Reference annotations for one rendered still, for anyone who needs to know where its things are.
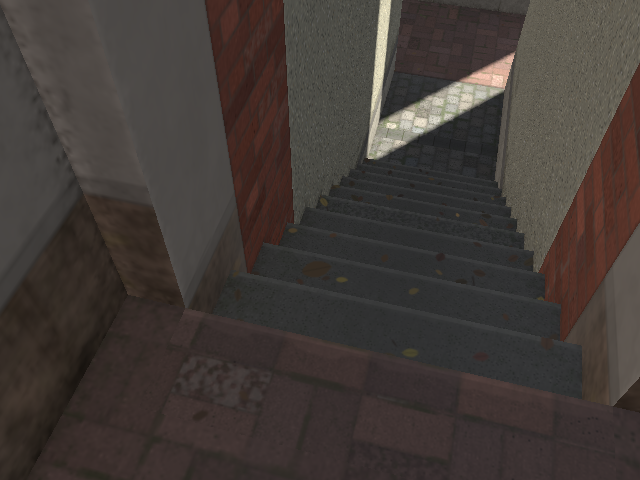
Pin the stairs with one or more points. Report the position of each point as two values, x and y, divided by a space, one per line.
415 263

